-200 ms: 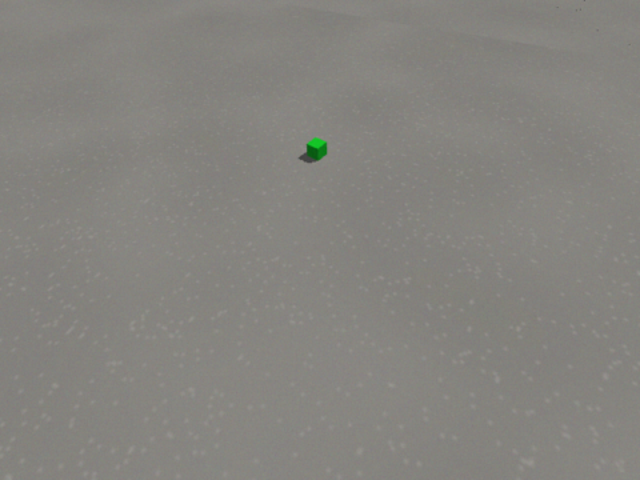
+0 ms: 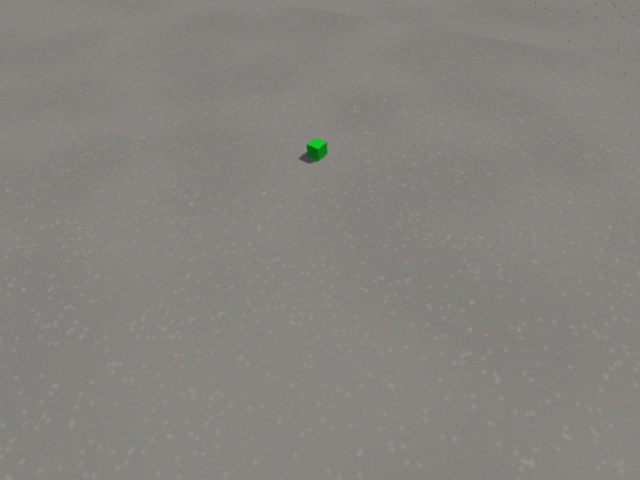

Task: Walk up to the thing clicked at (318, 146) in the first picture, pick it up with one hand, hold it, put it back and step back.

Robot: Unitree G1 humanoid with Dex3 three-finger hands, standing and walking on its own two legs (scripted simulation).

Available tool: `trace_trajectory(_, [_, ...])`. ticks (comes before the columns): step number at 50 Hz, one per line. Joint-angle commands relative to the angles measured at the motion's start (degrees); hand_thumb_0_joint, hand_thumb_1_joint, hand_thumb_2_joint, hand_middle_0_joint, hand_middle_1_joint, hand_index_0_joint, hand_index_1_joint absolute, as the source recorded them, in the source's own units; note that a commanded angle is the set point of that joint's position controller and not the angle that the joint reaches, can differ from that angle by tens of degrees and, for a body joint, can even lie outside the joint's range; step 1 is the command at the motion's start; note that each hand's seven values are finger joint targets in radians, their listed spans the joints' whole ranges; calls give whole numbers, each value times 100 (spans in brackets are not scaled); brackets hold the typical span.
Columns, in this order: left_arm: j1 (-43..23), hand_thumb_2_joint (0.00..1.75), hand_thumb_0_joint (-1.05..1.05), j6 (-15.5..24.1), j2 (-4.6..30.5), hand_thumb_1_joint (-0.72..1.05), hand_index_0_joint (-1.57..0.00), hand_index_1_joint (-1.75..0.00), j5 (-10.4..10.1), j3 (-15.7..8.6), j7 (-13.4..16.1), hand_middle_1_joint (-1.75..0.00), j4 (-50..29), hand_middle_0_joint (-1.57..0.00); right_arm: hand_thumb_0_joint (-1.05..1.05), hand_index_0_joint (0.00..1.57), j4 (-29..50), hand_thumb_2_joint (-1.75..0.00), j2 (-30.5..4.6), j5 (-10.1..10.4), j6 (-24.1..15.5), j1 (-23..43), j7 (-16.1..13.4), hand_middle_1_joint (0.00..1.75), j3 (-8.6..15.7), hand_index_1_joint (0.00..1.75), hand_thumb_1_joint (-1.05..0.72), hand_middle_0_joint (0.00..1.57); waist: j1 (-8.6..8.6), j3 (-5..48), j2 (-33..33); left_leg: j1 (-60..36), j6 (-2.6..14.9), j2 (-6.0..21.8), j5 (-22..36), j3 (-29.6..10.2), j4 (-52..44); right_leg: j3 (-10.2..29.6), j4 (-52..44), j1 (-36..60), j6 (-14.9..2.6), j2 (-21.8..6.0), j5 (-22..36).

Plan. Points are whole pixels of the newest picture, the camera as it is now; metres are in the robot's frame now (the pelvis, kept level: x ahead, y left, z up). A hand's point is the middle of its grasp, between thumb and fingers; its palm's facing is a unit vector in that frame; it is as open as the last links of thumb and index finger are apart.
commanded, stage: stand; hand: left
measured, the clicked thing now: (317, 149) +1.76 +0.08 -0.75
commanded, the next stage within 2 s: walk up in 0.92 s
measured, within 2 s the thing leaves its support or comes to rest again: neither
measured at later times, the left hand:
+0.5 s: hand out of the picture +0.08 +0.25 -0.15, palm faces -0.02 -0.94 -0.34, open 7.4 cm
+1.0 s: hand out of the picture +0.08 +0.26 -0.15, palm faces -0.02 -0.94 -0.33, open 7.4 cm
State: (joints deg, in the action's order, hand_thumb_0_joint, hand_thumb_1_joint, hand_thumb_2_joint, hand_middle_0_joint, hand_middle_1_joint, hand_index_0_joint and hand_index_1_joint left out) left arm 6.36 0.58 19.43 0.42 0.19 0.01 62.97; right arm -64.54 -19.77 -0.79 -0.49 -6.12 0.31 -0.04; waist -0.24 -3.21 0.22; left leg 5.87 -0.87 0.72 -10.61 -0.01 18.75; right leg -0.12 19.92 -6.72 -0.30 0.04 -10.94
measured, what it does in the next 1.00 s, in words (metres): stands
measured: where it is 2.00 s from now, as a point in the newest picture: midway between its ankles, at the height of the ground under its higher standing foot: (366, 404)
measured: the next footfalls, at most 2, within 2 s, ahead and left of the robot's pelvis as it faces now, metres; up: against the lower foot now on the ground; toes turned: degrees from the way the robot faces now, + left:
right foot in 1.22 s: +0.14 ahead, -0.18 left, +0.00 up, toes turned -9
left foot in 1.64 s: +0.44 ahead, +0.07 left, +0.00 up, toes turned +3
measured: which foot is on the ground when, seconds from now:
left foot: down 0.00-1.00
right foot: down 0.00-1.00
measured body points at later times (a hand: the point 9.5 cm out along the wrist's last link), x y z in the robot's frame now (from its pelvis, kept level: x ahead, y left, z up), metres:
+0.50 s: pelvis +0.00 +0.00 +0.00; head +0.01 +0.00 +0.45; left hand +0.08 +0.30 -0.13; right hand +0.08 -0.30 -0.13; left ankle +0.00 +0.13 -0.75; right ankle +0.00 -0.11 -0.75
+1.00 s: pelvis +0.01 +0.00 +0.00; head +0.00 +0.00 +0.45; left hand +0.08 +0.31 -0.13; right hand +0.08 -0.30 -0.13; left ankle -0.01 +0.13 -0.74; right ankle +0.00 -0.11 -0.74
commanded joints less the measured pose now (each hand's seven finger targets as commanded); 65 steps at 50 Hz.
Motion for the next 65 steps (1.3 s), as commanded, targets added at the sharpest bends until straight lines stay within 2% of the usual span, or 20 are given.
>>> trace_trajectory(1, [-226,90,0,148,1214,90,-20,-30,8,-207,65,-30,-347,-20,0,20,355,-90,-1209,31,-127,247,-76,30,233,30,-90,20,20,456,-41,-96,213,646,717,-473,-200,575,-385,1,-121,-710,865])
trace_trajectory(5, [-267,90,0,166,1260,90,-20,-30,6,-212,70,-30,-353,-20,0,20,364,-90,-1191,18,-136,227,-76,30,230,30,-90,20,49,554,-88,-164,215,659,900,-450,-186,590,-361,83,-127,-747,1086])
trace_trajectory(30, [-217,90,0,141,1270,90,-20,-30,10,-215,71,-30,-309,-20,0,20,350,-90,-1218,26,-119,191,-75,30,240,30,-90,20,32,343,-46,-21,200,655,673,-528,-330,552,-447,36,-127,-720,706])
trace_trajectory(39, [-187,90,0,154,1273,90,-20,-30,20,-204,76,-30,-325,-20,0,20,376,-90,-1231,30,-125,194,-77,30,246,30,-90,20,41,553,-24,-197,224,676,933,-496,-238,564,-399,148,-127,-769,1071])
trace_trajectory(45, [-128,90,0,142,1268,90,-20,-30,14,-204,69,-30,-301,-20,0,20,353,-90,-1238,24,-109,153,-75,30,242,30,-90,20,28,373,-21,-104,225,661,675,-499,-304,565,-468,34,-124,-731,754])
trace_trajectory(46, [189,90,0,201,1918,90,-20,-30,149,-658,-152,-30,-671,-20,0,20,716,-90,-1891,-123,-258,-256,63,30,667,30,-90,20,69,1056,-117,-190,621,577,-2583,-601,235,713,60,-140,-334,-447,-2293])
trace_trajectory(47, [89,90,0,193,1873,90,-20,-30,203,-683,-235,-30,-673,-20,0,20,698,-90,-1950,-173,-285,-191,139,30,738,30,-90,20,82,549,90,93,721,693,-3410,-799,187,828,314,-969,-402,-508,-3012])
trace_trajectory(49, [-547,90,0,215,1520,90,-20,-30,213,-666,-338,-30,-1011,-20,0,20,772,-90,-1867,-165,-321,-527,183,30,809,30,-90,20,346,-256,466,39,1062,1280,-3617,-1611,-398,531,1247,-2324,-333,-322,-2295])
trace_trajectory(50, [-580,90,0,217,1347,90,-20,-30,208,-652,-359,-30,-1089,-20,0,20,784,-90,-2007,-178,-364,-557,181,30,910,30,-90,20,357,-435,926,-425,1340,1896,-3304,-2222,-931,23,2148,-2877,-195,-107,-1354])
trace_trajectory(51, [-591,90,0,243,1433,90,-20,-30,196,-635,-366,-30,-1198,-20,0,20,896,-90,-2112,-189,-418,-593,174,30,983,30,-90,20,415,-333,819,-841,1574,2365,-2748,-2566,-1171,340,2274,-3231,-159,-461,-1671])
trace_trajectory(52, [-615,90,0,280,1584,90,-20,-30,192,-652,-408,-30,-1235,-20,0,20,973,-90,-2061,-155,-456,-674,168,30,967,30,-90,20,393,-181,425,-861,1612,2310,-2977,-2596,-1237,553,2626,-3273,-113,-569,-1666])
trace_trajectory(53, [-602,90,0,277,1619,90,-20,-30,184,-665,-477,-30,-1258,-20,0,20,1046,-90,-2038,-165,-460,-685,180,30,965,30,-90,20,423,-93,402,-842,1509,2131,-3102,-2260,-1286,473,2541,-3224,-74,-575,-1637])
trace_trajectory(55, [-132,90,0,277,1554,90,-20,-30,132,-660,-566,-30,-1243,-20,0,20,1259,-90,-2112,-168,-458,-90,220,30,981,30,-90,20,72,-11,985,-434,1293,1900,-2730,-1506,-1189,331,2043,-2455,-41,-703,-1492])
trace_trajectory(57, [241,90,0,279,1567,90,-20,-30,145,-723,-588,-30,-1069,-20,0,20,1385,-90,-2008,-203,-418,187,267,30,935,30,-90,20,-112,26,1018,437,1086,1436,-2335,-738,-869,-98,1625,-1268,-6,-470,-1012])
trace_trajectory(59, [975,90,0,300,1581,90,-20,-30,157,-788,-551,-30,-809,-20,0,20,1486,-90,-1870,-195,-349,457,291,30,883,30,-90,20,-506,87,553,1501,875,1021,-2628,-78,24,-546,972,260,34,-215,-130])
trace_trajectory(60, [1552,90,0,350,1826,90,-20,-30,182,-890,-474,-30,-623,-20,0,20,1514,-90,-1631,-198,-325,388,291,30,800,30,-90,20,-758,327,-263,2388,713,699,-2614,252,1274,-502,922,1505,-25,-43,-412])
trace_trajectory(61, [2270,90,0,403,2288,90,-20,-30,221,-1051,-357,-30,-534,-20,0,20,1602,-90,-1166,-179,-339,261,296,30,623,30,-90,20,-1099,570,-1927,3410,505,-40,-2666,801,3442,860,-25,2220,-285,-698,-2100])
trace_trajectory(62, [2073,90,0,456,2675,90,-20,-30,240,-1064,-310,-30,-819,-20,0,20,1808,-90,-1118,-60,-337,335,296,30,562,30,-90,20,-947,399,-2042,3895,291,-394,-2348,5,4473,3781,-1526,1423,-978,-2252,-3996])
trace_trajectory(63, [1313,90,0,467,2777,90,-20,-30,149,-1006,-314,-30,-1101,-20,0,20,1708,-90,-1620,-89,-315,471,269,30,688,30,-90,20,-702,-291,-886,3639,243,223,-1835,-742,4645,4140,-1763,359,-1403,-2644,-4544])
trace_trajectory(65, [752,90,0,499,2297,90,-20,-30,39,-883,-276,-30,-1205,-20,0,20,1348,-90,-1820,12,-353,-125,333,30,724,30,-90,20,-237,-406,-391,3443,278,401,-980,-744,4460,2757,-1398,273,-1117,-1975,-3270])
